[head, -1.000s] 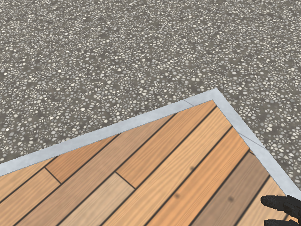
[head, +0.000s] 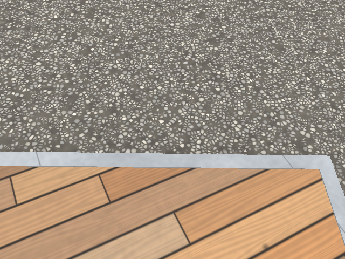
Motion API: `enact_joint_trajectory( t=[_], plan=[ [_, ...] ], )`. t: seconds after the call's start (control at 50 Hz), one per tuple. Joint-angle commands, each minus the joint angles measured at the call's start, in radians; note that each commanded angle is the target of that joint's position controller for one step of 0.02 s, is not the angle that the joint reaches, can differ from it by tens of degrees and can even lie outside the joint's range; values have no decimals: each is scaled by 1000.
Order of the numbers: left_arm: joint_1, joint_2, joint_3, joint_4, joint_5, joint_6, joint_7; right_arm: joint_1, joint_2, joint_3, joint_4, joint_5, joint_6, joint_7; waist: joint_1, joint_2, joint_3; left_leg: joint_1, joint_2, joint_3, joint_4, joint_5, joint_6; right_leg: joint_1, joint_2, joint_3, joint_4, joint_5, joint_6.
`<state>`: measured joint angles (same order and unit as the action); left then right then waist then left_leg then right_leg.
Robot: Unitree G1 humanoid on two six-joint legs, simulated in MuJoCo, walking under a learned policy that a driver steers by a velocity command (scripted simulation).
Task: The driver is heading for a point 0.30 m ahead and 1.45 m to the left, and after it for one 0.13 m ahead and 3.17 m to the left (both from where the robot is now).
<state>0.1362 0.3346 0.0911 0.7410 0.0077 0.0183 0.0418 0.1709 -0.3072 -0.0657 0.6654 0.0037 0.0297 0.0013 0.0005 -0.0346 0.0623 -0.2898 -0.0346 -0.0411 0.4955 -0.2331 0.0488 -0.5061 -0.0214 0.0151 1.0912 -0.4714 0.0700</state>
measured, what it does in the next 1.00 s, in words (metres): steps on the spot, turning left: right foot, then left foot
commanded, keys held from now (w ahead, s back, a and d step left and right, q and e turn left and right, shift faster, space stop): q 0.64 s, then w+q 0.36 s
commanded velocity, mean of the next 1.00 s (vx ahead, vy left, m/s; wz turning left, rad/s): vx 0.09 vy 0.00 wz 0.60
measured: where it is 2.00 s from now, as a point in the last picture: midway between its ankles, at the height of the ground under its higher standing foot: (32, 253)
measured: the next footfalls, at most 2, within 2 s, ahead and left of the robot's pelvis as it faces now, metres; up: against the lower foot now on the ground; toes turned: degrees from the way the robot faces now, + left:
right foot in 0.34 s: +0.09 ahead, -0.13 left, +0.00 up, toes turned +18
left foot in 0.78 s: -0.03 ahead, +0.11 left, +0.00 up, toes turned +29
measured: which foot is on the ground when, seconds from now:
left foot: down 0.00-0.34, up 0.36-0.76, down 0.78-1.00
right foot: up 0.00-0.32, down 0.34-0.76, up 0.78-1.00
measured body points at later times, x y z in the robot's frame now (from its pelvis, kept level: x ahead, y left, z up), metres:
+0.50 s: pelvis +0.01 -0.03 +0.00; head +0.05 -0.04 +0.45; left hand +0.08 +0.28 -0.08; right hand +0.24 -0.28 -0.10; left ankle -0.05 +0.09 -0.66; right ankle +0.05 -0.14 -0.74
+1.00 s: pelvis +0.04 +0.06 +0.01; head +0.04 +0.10 +0.46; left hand +0.03 +0.39 -0.09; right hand +0.24 -0.15 -0.08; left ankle -0.06 +0.09 -0.74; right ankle +0.22 -0.04 -0.67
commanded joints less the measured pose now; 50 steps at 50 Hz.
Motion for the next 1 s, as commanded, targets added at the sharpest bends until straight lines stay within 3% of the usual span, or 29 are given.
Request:
enact_joint_trajectory(
  t=[0.02, 0.12, 0.24, 0.28, 0.32, 0.34, 0.36, 0.38, 0.4, 0.42, 0.44, 0.46, 0.5, 0.56, 0.58, 0.64, 0.7, 0.72, 0.74, 0.76, 0.78, 0.8, 0.82, 0.84, 0.86, 0.88, 0.9, 0.94, 1.0],
  plan=[
    [1, 88, 27, -69, -2, -16, 6, -32, -162, -40, -74, 3, -14, -20, 10, 159, -154, 174, 235, -266, -153, 437, 184, -90, 6, 56, 40, 93, 13],
    [-40, 59, 13, -84, -5, -23, -1, -10, -184, -49, -75, 7, -7, -34, -16, 170, -143, 181, 212, -323, -148, 279, 179, -50, 28, 75, -210, 137, 28],
    [-44, 70, 15, -93, -17, -42, -22, -29, -197, -55, -87, 8, 5, -22, -25, 197, -128, 117, 196, -448, -125, 232, 178, 88, 63, 87, -402, 101, 9],
    [-24, 72, 17, -92, -20, -52, -31, -41, -195, -55, -92, 15, 10, -20, -16, 201, -138, 132, 185, -489, -100, 279, 166, 137, 70, 87, -495, 116, -5],
    [34, 72, 23, -74, -18, -60, -37, -72, -181, -51, -100, 29, 17, -26, 28, 189, -147, 99, 138, -483, -50, 262, 117, 269, 63, 67, -711, 280, -30],
    [56, 111, 34, -71, -9, -59, -33, -47, -151, -43, -101, 27, 16, -29, 22, 135, -169, 21, 93, -442, 15, 123, 66, 386, -36, 128, -755, 376, -65],
    [26, 179, 42, -89, 8, -50, -24, 12, -94, -29, -100, 15, 14, -26, -34, -106, -174, -123, -33, -270, 223, -197, 1, 473, -240, 331, -782, 537, -164],
    [27, 186, 44, -88, 40, -48, -30, 8, -162, -52, -114, 19, 6, -28, -23, -238, -130, -251, -105, -141, 435, -438, -51, 401, -373, 499, -799, 657, -326],
    [-12, 132, 27, -108, 29, -51, -29, 43, -227, -74, -92, 9, 4, -29, -33, -144, -117, -262, -38, -145, 600, -391, -86, 376, -378, 445, -792, 637, -351],
    [-51, 89, 15, -114, 17, -49, -24, 54, -231, -83, -69, 15, 10, -28, -43, -102, -98, -267, -25, -132, 659, -324, -104, 361, -306, 340, -778, 585, -306],
    [-73, 77, 10, -120, 5, -45, -18, 68, -200, -80, -49, 16, 21, -32, -47, -85, -86, -283, -20, -118, 698, -269, -123, 369, -247, 262, -770, 524, -267],
    [-74, 70, 6, -119, -5, -43, -14, 64, -177, -74, -50, 17, 29, -31, -32, -91, -70, -314, -14, -109, 730, -228, -140, 380, -236, 224, -766, 550, -266],
    [-42, 76, 4, -112, 2, -33, -5, 26, -137, -61, -73, 27, 31, -24, -6, -110, -67, -318, 1, -53, 681, -186, -158, 399, -206, 145, -773, 590, -275],
    [9, 105, 17, -100, 6, -18, 1, -26, -113, -50, -110, 29, 27, -16, 38, -135, -100, -319, 46, -19, 542, -181, -173, 497, -240, 121, -771, 613, -298],
    [3, 116, 20, -102, 6, -15, -1, -39, -104, -42, -118, 21, 26, -12, 42, -132, -107, -287, 58, -4, 486, -190, -171, 493, -250, 107, -767, 620, -301],
    [-21, 151, 33, -103, -3, -9, -15, -31, -97, -35, -131, 16, 27, 0, 38, -145, -123, -158, 68, 54, 339, -184, -150, 441, -266, 53, -761, 658, -297],
    [5, 170, 41, -88, -28, -14, -28, -7, -106, -38, -133, 24, 32, 13, 36, -140, -119, -66, 59, 99, 197, -147, -95, 388, -283, 49, -791, 310, -273],
    [-9, 170, 40, -86, -38, -18, -31, 26, -105, -40, -123, 25, 30, 18, 8, -132, -107, 0, 52, 116, 112, -101, -65, 340, -280, 38, -783, 198, -253],
    [-21, 151, 34, -81, -45, -21, -32, 92, -105, -45, -94, 26, 26, 21, -27, -117, -105, 107, 30, 137, 25, -61, -34, 270, -261, 6, -738, 108, -224],
    [-2, 97, 19, -70, -37, -26, -36, 194, -127, -60, -49, 32, 19, 15, -58, -49, -124, 266, 9, 119, -21, -82, -1, 163, -215, -55, -614, 20, -180],
    [-30, 16, -7, -88, -8, -32, -47, 313, -203, -84, -24, 35, 9, 3, -98, 193, -122, 415, 197, -183, -134, -155, 78, -60, -117, -170, -248, -100, -91],
    [-118, 9, -10, -174, -3, -51, -41, 306, -320, -95, -61, 13, -27, 13, -96, 333, -81, 397, 406, -703, -269, -361, 284, -376, 43, -64, -32, -204, -53],
    [-167, 83, 7, -183, -33, -74, -44, 271, -237, -73, -69, -5, -60, 20, -111, 230, -50, 350, 419, -706, -334, -452, 307, -405, -14, 60, 55, -137, -75],
    [-143, 118, 19, -173, -48, -87, -53, 219, -181, -50, -66, -2, -77, 17, -71, 227, 4, 310, 381, -614, -343, -470, 265, -400, -43, 70, 31, -18, -98],
    [-107, 125, 25, -140, -31, -96, -54, 184, -153, -39, -72, 7, -83, 12, -47, 187, 20, 292, 330, -519, -330, -399, 221, -369, -64, 62, -2, 79, -97],
    [-99, 124, 27, -128, -10, -104, -54, 159, -144, -33, -72, 11, -80, 4, -36, 175, 22, 280, 291, -449, -329, -290, 194, -338, -68, 58, -58, 160, -84],
    [-98, 113, 26, -120, -3, -110, -57, 163, -138, -27, -74, 4, -80, -4, -31, 176, 13, 266, 257, -394, -334, -190, 177, -293, -61, 51, -93, 234, -72],
    [-104, 83, 18, -109, -3, -117, -62, 192, -145, -28, -64, -1, -84, -16, -33, 151, -8, 276, 228, -326, -332, -31, 169, -264, -33, 31, -168, 347, -46],
    [-151, 53, 5, -113, -7, -118, -63, 229, -151, -30, -40, 5, -85, -28, -49, 146, -3, 251, 198, -268, -321, 57, 153, -219, -5, 30, -335, 454, -17]
  ],
)
Velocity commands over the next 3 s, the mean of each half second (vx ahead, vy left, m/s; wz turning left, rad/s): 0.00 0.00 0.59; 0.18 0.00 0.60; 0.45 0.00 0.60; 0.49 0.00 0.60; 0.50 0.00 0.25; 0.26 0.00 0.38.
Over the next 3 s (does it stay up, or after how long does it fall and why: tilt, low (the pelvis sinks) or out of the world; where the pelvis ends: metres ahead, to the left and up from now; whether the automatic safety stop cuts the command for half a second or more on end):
stays up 0.55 0.93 -0.01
